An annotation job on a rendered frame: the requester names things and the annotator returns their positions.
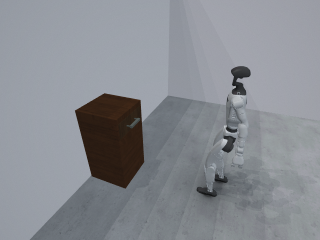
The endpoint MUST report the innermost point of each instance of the left robot upper arm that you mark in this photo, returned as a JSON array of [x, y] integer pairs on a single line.
[[239, 107]]

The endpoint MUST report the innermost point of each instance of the drawer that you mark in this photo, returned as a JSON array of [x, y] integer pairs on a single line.
[[122, 126]]

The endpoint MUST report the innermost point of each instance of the cabinet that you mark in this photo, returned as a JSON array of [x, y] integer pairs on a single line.
[[110, 158]]

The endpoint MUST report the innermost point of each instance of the robot left forearm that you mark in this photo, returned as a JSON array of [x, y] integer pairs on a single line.
[[242, 135]]

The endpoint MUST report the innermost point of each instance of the left robot hand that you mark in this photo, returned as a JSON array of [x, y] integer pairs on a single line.
[[237, 160]]

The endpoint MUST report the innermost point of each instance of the handle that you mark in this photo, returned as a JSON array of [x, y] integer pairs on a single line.
[[134, 123]]

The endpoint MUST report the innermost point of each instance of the robot left thigh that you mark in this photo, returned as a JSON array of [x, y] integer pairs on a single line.
[[224, 145]]

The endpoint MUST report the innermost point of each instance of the robot right foot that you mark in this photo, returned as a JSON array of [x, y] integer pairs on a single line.
[[224, 179]]

